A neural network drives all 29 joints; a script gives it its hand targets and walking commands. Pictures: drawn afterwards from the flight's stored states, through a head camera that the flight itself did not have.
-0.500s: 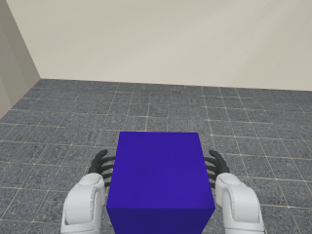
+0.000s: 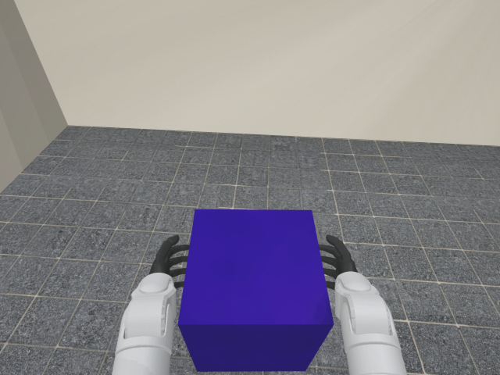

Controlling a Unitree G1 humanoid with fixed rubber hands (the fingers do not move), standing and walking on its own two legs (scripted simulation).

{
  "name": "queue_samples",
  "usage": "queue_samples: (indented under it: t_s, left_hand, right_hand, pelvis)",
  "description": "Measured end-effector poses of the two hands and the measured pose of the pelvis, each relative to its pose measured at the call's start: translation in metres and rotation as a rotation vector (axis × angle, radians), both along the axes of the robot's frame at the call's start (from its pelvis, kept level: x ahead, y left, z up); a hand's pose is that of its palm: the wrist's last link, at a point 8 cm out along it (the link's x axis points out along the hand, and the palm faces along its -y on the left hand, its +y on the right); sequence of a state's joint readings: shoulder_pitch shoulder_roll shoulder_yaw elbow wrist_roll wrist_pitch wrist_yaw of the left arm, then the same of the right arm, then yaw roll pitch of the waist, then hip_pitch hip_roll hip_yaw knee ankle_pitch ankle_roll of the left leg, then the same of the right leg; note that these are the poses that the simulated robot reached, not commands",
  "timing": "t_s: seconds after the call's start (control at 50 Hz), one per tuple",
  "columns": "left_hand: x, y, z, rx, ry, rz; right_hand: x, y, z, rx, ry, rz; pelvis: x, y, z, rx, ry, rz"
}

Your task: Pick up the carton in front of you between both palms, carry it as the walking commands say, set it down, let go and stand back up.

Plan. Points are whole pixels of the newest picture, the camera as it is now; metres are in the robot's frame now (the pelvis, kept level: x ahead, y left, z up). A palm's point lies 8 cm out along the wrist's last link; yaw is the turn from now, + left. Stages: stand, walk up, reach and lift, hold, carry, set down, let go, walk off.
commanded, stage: carry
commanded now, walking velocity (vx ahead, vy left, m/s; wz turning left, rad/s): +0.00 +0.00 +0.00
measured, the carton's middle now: (252, 293) +0.32 +0.00 -0.05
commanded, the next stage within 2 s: hold in 0.72 s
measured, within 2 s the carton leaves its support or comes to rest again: neither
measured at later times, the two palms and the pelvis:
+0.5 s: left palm (159, 292) +0.27 +0.15 +0.04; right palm (351, 291) +0.27 -0.15 +0.04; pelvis -0.02 +0.00 +0.00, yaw +0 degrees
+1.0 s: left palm (153, 312) +0.24 +0.15 +0.05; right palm (354, 301) +0.25 -0.15 +0.05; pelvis -0.04 -0.01 +0.01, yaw +2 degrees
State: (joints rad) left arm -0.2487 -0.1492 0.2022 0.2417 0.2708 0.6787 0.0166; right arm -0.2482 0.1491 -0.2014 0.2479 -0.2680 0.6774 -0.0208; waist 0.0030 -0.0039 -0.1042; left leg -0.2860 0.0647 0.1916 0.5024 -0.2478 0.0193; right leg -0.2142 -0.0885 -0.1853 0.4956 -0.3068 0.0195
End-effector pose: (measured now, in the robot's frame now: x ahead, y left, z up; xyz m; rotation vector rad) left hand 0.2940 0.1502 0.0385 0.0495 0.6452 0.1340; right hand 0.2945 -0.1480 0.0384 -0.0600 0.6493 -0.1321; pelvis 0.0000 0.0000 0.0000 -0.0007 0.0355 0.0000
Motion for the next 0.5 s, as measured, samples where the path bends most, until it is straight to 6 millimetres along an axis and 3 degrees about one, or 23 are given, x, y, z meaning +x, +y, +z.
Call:
queue_samples:
  t_s: [0.5]
  left_hand:
    - [-0.023, -0.003, 0.003, -0.002, 0.005, 0.001]
  right_hand:
    - [-0.023, -0.003, 0.003, 0.005, 0.005, -0.004]
  pelvis:
    - [-0.016, -0.002, 0.000, -0.002, -0.001, 0.000]
